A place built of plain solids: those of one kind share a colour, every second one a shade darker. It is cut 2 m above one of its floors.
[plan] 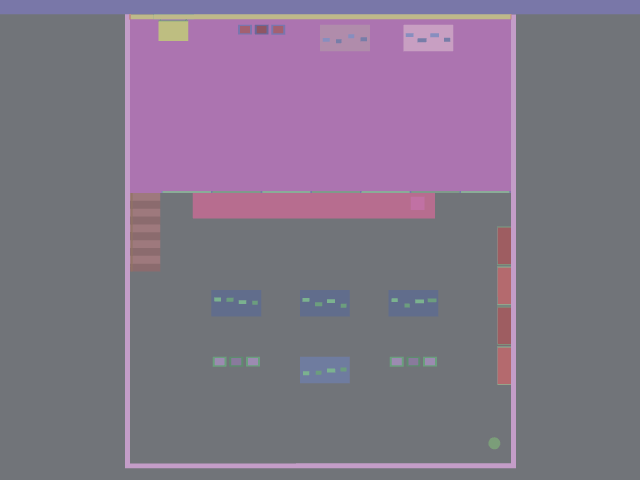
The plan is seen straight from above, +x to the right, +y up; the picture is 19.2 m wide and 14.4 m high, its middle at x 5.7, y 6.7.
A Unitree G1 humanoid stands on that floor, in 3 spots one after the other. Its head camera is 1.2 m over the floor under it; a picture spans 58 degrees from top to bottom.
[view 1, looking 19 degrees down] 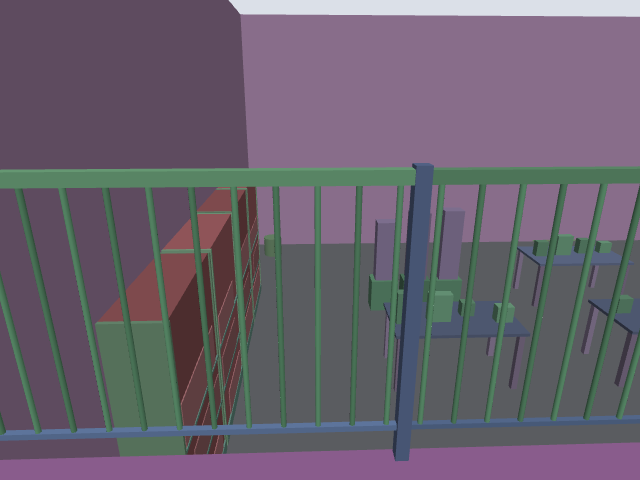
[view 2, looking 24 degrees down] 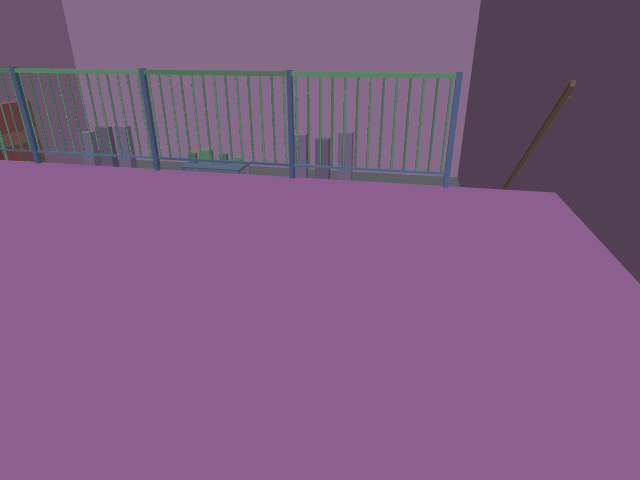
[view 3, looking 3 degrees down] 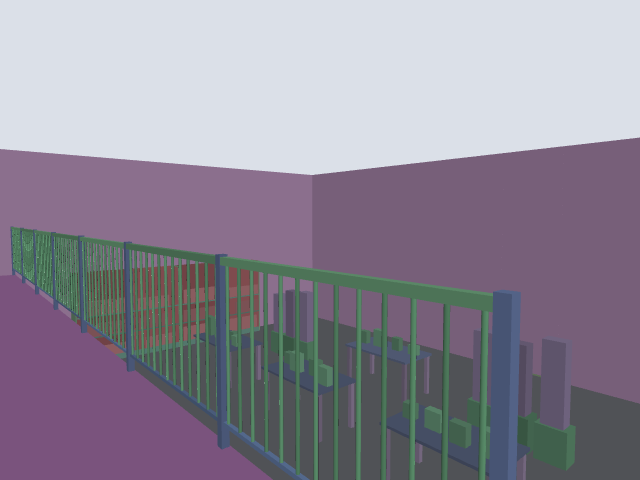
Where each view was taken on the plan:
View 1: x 10.23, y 9.31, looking -92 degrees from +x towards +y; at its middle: upper_guard_bar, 1.23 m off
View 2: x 1.30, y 12.22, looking -78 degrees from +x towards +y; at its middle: upper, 2.95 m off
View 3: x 0.45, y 9.21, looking -41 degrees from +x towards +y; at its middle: wall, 14.06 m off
